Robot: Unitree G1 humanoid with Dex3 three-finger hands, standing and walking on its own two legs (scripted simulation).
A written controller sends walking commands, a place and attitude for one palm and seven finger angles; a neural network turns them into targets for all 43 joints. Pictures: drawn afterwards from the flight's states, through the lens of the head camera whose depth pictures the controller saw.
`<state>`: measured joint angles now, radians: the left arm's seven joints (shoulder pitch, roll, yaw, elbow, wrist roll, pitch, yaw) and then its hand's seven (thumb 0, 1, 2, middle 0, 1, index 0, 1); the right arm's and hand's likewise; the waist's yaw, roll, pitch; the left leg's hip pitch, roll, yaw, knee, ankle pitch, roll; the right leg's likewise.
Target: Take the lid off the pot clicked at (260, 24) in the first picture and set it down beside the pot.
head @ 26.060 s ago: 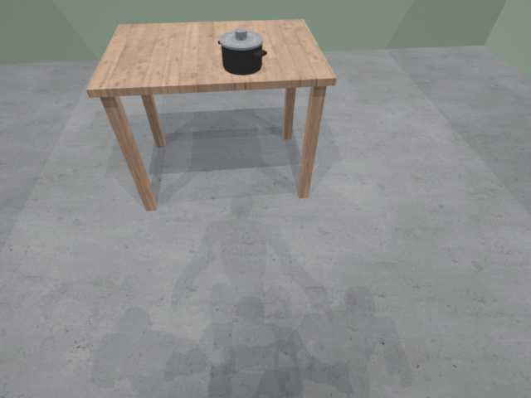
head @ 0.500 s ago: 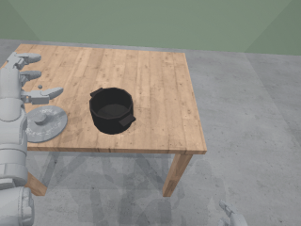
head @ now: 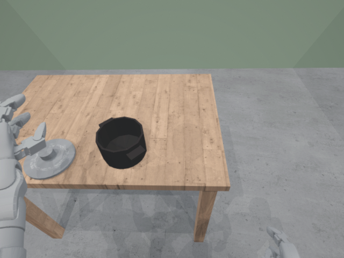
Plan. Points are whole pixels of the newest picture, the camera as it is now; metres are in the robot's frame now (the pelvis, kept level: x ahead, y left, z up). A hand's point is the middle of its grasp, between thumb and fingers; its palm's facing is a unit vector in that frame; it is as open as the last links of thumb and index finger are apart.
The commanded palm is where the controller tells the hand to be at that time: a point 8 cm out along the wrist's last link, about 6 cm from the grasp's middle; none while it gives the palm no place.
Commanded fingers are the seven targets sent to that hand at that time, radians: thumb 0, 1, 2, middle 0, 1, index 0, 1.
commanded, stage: draw the hand back to the body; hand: left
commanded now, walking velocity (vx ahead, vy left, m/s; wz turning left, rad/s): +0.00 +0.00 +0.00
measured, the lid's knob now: (46, 153) +0.42 +0.45 -0.06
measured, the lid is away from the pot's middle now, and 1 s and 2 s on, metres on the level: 0.25 0.25 0.25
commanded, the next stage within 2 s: step back with the hand held close in 1.02 s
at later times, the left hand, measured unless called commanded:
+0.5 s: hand (28, 166) +0.24 +0.29 +0.16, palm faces +0.45 -0.84 -0.29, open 7.5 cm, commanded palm +0.18 +0.32 +0.17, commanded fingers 0.00 0.90 0.90 -0.20 -0.30 -0.20 -0.30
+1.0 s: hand (4, 213) +0.15 +0.28 +0.16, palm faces +0.39 -0.86 -0.34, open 7.4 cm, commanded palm +0.10 +0.32 +0.17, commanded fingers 0.00 0.90 0.90 -0.20 -0.30 -0.20 -0.30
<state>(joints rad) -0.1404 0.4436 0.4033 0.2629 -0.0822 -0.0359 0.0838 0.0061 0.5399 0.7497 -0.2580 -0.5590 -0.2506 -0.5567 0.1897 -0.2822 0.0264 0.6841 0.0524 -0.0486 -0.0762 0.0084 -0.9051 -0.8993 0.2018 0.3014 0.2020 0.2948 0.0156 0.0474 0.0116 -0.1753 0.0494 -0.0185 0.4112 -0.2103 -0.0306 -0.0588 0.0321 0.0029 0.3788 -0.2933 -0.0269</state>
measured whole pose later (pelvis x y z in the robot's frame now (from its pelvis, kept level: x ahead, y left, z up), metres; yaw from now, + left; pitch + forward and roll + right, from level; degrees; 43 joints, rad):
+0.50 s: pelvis +0.00 +0.01 +0.00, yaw +0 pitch -4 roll +0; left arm 0.20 0.35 0.34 -0.15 -0.11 -0.07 0.08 0.01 0.89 0.89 -0.21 -0.31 -0.21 -0.30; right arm 0.16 -0.23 0.03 0.66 0.03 -0.10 -0.08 0.01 -0.90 -0.90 0.20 0.30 0.20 0.29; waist 0.05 0.05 0.02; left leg -0.12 0.03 -0.01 0.39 -0.20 -0.03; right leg 0.00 0.01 0.01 0.35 -0.28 -0.01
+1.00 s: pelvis -0.03 +0.04 +0.00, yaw +1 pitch -6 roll -1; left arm 0.50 0.33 0.27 -0.46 -0.09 -0.08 0.08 0.01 0.89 0.90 -0.21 -0.30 -0.21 -0.30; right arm 0.16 -0.21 0.05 0.65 0.01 -0.12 -0.08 0.01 -0.90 -0.90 0.20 0.30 0.20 0.30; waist 0.06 0.05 0.03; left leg -0.13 0.01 -0.02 0.42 -0.19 0.00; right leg 0.01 -0.01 0.00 0.34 -0.25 0.02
